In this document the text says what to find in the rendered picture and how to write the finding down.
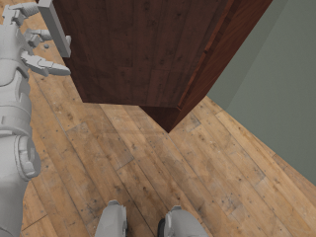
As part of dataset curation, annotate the cupboard door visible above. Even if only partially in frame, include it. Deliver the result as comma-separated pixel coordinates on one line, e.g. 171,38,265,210
36,0,228,108

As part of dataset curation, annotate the robot left hand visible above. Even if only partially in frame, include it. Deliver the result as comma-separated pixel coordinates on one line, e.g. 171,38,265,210
0,2,71,77

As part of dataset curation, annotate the handle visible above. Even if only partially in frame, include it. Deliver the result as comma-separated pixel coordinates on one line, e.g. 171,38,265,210
38,0,71,58

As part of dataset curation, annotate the right robot thigh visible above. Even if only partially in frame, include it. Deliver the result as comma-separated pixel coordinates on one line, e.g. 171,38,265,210
165,209,209,237

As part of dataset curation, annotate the left robot upper arm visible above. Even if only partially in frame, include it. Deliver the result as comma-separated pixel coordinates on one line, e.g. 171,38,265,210
0,134,41,237

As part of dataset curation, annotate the robot thigh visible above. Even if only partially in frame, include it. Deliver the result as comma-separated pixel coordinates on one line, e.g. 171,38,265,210
94,204,127,237
165,209,209,237

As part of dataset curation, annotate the left robot thigh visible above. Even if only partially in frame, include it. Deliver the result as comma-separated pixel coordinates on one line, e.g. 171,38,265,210
94,204,127,237

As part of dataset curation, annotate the robot left forearm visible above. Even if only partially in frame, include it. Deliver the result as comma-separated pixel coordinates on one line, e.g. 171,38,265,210
0,59,33,139

